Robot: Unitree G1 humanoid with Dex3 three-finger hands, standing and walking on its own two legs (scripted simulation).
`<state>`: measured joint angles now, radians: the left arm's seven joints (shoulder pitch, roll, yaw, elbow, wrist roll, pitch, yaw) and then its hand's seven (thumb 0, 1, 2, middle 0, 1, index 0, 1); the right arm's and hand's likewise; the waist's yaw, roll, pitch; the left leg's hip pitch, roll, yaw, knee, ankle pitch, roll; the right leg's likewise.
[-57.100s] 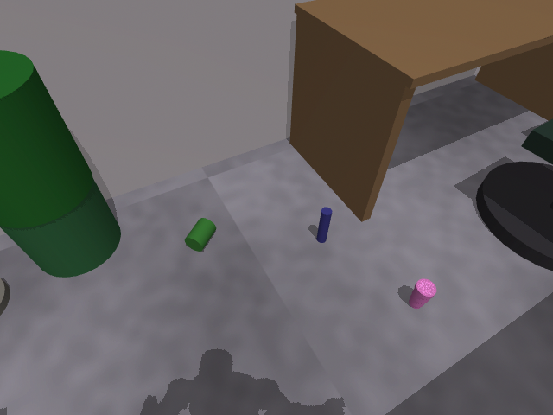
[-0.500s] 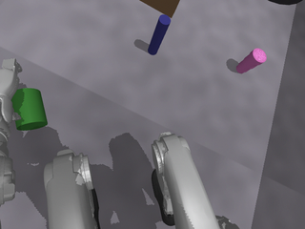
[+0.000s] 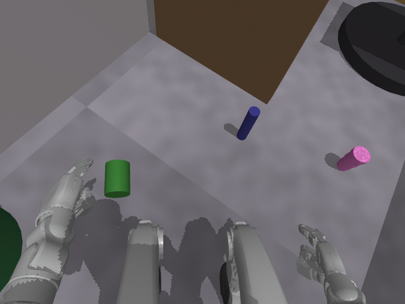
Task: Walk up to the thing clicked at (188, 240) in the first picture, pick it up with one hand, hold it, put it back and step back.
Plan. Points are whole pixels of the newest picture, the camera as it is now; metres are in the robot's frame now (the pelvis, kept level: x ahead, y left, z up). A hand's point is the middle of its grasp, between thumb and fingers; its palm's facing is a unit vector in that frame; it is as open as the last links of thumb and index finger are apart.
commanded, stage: home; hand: left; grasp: from above
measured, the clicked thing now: (117, 179) +0.50 +0.27 -0.48
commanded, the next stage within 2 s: none
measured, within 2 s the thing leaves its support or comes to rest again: neither
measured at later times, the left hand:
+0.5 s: hand (58, 233) +0.24 +0.19 +0.10, palm faces +0.11 -0.97 -0.23, open 7.4 cm
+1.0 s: hand (45, 262) +0.21 +0.18 +0.14, palm faces +0.13 -0.97 -0.19, open 7.7 cm
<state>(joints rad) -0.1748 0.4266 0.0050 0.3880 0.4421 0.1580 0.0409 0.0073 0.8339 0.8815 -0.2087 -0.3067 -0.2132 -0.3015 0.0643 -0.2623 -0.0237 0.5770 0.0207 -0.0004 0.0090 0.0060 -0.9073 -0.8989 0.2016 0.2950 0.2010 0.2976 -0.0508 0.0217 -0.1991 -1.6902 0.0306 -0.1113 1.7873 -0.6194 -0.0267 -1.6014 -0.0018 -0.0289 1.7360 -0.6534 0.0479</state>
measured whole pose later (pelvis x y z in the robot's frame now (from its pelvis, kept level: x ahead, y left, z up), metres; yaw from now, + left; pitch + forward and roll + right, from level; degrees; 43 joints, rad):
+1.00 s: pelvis +0.06 -0.01 +0.19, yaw +5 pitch +10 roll -3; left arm 0.49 0.22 0.03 -0.14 -0.05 0.48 0.02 0.01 0.85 0.86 -0.19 -0.29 -0.20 -0.28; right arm 0.26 -0.22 0.04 0.51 0.00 -0.23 -0.18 0.01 -0.90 -0.90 0.21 0.30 0.20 0.30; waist -0.03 0.04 -0.15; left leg -0.72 0.04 -0.08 1.02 -0.47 -0.03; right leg -0.63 -0.02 -0.05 0.96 -0.49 0.03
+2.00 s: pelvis +0.07 -0.01 +0.19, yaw +4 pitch +10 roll -3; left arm 0.49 0.23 0.03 -0.14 -0.05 0.47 0.02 0.01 0.64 0.74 -0.17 -0.25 -0.17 -0.25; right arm 0.28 -0.21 0.03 0.54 0.00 -0.22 -0.18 0.01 -0.90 -0.90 0.21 0.30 0.21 0.30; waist -0.03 0.04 -0.16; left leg -0.71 0.04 -0.07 1.03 -0.49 -0.03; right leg -0.63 -0.01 -0.04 0.96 -0.51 0.03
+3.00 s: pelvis +0.07 +0.00 +0.21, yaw +4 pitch +1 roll +0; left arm 0.22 0.30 0.05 0.71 0.04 0.07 0.03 0.01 0.90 0.89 -0.20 -0.30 -0.20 -0.29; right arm 0.19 -0.29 -0.04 0.86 -0.06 -0.03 -0.01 0.01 -0.90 -0.90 0.21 0.30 0.21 0.30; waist 0.02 -0.02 0.04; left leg -0.42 0.01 -0.02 0.80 -0.39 -0.01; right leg -0.38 -0.05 0.00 0.79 -0.43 0.04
